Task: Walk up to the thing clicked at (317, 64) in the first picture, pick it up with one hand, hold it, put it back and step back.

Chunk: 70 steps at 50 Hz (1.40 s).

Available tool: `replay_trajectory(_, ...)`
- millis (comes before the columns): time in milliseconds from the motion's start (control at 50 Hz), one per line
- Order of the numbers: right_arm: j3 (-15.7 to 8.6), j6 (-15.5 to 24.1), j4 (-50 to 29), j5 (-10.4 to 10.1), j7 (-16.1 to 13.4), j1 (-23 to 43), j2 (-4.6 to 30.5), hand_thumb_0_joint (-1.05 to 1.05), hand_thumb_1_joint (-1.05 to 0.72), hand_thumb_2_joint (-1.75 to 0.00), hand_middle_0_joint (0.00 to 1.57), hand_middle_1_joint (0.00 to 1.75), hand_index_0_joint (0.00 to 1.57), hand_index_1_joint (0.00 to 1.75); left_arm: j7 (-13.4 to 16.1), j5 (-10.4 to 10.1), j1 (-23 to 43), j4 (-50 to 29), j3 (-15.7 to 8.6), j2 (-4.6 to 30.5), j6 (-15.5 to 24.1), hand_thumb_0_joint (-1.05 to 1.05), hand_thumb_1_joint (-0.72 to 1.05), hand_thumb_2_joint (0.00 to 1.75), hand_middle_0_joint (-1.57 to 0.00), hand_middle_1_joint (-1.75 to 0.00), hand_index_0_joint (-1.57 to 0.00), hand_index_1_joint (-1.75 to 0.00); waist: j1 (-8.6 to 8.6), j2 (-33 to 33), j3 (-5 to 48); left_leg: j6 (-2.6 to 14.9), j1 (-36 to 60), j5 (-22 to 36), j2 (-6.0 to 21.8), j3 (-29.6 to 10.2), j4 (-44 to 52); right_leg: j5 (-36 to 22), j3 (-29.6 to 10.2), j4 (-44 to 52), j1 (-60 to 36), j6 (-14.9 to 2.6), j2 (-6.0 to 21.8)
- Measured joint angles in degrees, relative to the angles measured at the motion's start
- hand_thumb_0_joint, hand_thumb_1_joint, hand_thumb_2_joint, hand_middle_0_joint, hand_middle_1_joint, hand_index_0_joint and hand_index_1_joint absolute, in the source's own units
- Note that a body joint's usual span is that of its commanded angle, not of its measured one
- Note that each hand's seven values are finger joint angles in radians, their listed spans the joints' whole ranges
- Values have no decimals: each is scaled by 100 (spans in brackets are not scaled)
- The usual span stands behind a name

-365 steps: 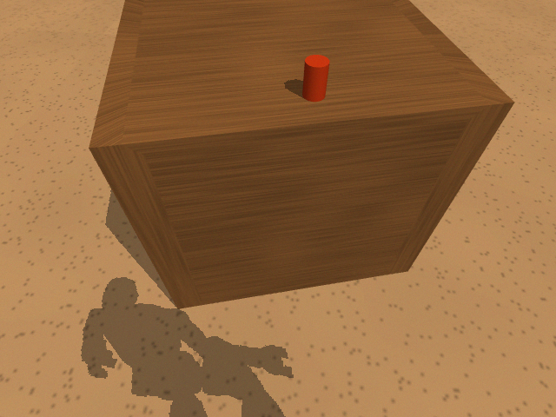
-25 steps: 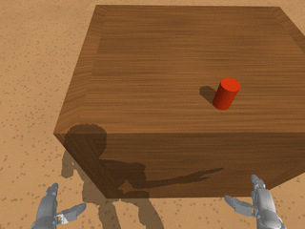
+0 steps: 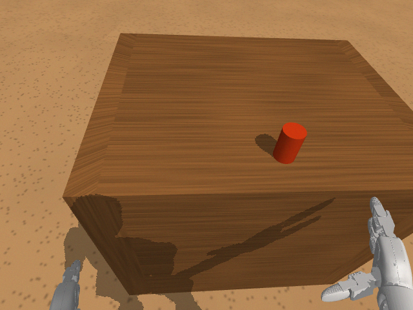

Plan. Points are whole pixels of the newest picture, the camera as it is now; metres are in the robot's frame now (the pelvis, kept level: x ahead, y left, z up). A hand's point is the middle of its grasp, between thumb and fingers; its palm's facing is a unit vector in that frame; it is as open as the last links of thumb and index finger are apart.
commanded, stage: rise first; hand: right
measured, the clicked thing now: (288, 143) +0.43 -0.20 +0.06
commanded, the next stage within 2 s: go down in 1.10 s
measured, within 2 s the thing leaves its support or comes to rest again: neither
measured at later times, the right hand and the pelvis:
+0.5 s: hand (384, 248) +0.17 -0.25 +0.12, palm faces +0.36 +0.83 -0.42, open 17.6 cm; pelvis -0.02 +0.01 +0.00, yaw -1 degrees
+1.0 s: hand (400, 235) +0.17 -0.25 +0.16, palm faces +0.40 +0.81 -0.44, open 17.5 cm; pelvis -0.02 +0.01 +0.00, yaw -1 degrees
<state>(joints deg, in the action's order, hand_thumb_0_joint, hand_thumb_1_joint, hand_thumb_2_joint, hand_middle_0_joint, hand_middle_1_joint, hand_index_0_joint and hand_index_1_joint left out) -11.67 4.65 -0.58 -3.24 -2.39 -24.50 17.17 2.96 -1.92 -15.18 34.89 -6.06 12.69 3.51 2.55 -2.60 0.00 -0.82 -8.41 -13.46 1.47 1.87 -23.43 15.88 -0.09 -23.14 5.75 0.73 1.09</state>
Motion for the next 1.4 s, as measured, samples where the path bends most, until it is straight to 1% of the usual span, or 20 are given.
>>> replay_trajectory(100, -177, 119, -383, 7, 36, -93, 25, -1, 56, -4, 4, 6, 5, 6, -11, 21, -32, -70, -148, 36, -32, -1, -51, 2, -6, -6, -7, -5, 10, -15, -142, 10, 26, 11, 10, 11, -28, -40, -12, 15, -41, 9, -9)
replay_trajectory(160, -262, 263, -621, 17, 26, -113, 67, -1, 57, -4, 4, 6, 5, 6, 17, 35, -41, -144, -161, 74, 53, -1, -53, 3, -6, -5, -6, -5, 27, 9, -196, 21, 43, 21, 7, 27, -35, -63, -28, 18, -57, 17, -5)
replay_trajectory(280, -397, 473, -1004, 21, 94, -192, 112, -1, 57, -4, 4, 6, 5, 6, -22, 43, 30, -30, -220, 58, 128, -1, -54, 3, -6, -5, -6, -5, 58, 34, -190, 39, 45, 39, 0, 58, -50, -90, -59, 1, -46, 33, 3)
replay_trajectory(360, -523, 584, -1175, 11, 136, -234, 131, -1, 58, -3, 4, 6, 5, 6, -48, 38, 20, -44, -283, 16, 154, -1, -54, 3, -6, -5, -6, -5, 57, 8, -193, 45, 57, 54, 5, 81, -47, -112, -82, 3, -48, 38, -1)
replay_trajectory(480, -664, 770, -1349, -8, 167, -223, 153, -1, 57, -3, 5, 6, 5, 6, -65, 25, -22, -107, -282, -7, 240, -1, -54, 3, -6, -5, -6, -5, 67, -33, -223, 48, 73, 74, 13, 93, -55, -144, -95, 5, -62, 37, -9)
replay_trajectory(580, -733, 884, -1444, -18, 205, -172, 151, -1, 56, -4, 5, 6, 6, 6, -94, 24, 2, -3, -330, -49, 264, -1, -54, 4, -6, -5, -6, -5, 77, -41, -255, 49, 52, 90, 26, 97, -70, -173, -101, 10, -48, 37, -20)
replay_trajectory(780, -871, 1100, -1573, -7, 210, -29, 223, -1, 56, -4, 5, 6, 6, 6, -86, 32, 27, 88, -344, -37, 334, -1, -54, 4, -6, -5, -5, -5, 82, -24, -272, 56, 48, 111, 24, 91, -66, -196, -94, 22, -50, 43, -19)
replay_trajectory(920, -929, 1218, -1672, -13, 243, -6, 204, -1, 56, -4, 5, 6, 6, 6, -110, 33, 43, 165, -323, -91, 332, -1, -54, 5, -6, -5, -5, -5, 95, -33, -258, 52, 57, 109, 24, 98, -55, -189, -100, 19, -50, 39, -19)
replay_trajectory(1060, -1055, 1291, -1749, -32, 246, 43, 252, -1, 55, -5, 5, 6, 6, 6, -102, 30, 62, 110, -407, -50, 382, -1, -54, 6, -6, -6, -5, -6, 102, -52, -290, 44, 70, 98, 37, 104, -50, -183, -105, 29, -61, 30, -31)
replay_trajectory(1140, -1073, 1335, -1832, -34, 271, 18, 252, -1, 55, -5, 5, 6, 6, 6, -114, 19, 43, 163, -375, -41, 385, -1, -54, 7, -6, -6, -5, -6, 123, -48, -271, 42, 59, 85, 36, 102, -48, -169, -103, 29, -50, 30, -30)
replay_trajectory(1220, -1081, 1341, -1881, -27, 284, 28, 257, -1, 55, -5, 5, 6, 6, 6, -129, 38, 64, 261, -397, -94, 351, -1, -54, 7, -5, -6, -5, -6, 124, -49, -259, 39, 68, 67, 37, 112, -48, -153, -112, 26, -53, 30, -31)
replay_trajectory(1320, -1201, 1583, -1865, 22, 326, 95, 139, -1, 51, -5, 5, 6, 6, 6, -104, 153, 151, 296, -485, -131, 279, -1, -53, 6, -6, -6, -6, -6, 80, -24, -158, 23, 40, 16, 42, 100, -107, -104, -100, -21, -35, 25, -34)
replay_trajectory(1360, -1269, 1672, -1751, 5, 367, 170, 128, -1, 50, -5, 5, 6, 6, 6, -74, 158, 173, 282, -505, -129, 275, -1, -53, 5, -5, -6, -6, -5, 58, 7, -96, 23, 53, -7, 39, 98, -124, -81, -98, -36, -51, 26, -31)
replay_trajectory(1400, -1347, 1665, -1582, -44, 429, 263, 154, -1, 50, -5, 5, 6, 6, 5, -51, 154, 222, 320, -514, -118, 252, -1, -52, 5, -5, -6, -6, -5, 42, 45, -50, 26, 65, -27, 33, 95, -142, -60, -95, -53, -65, 30, -24)
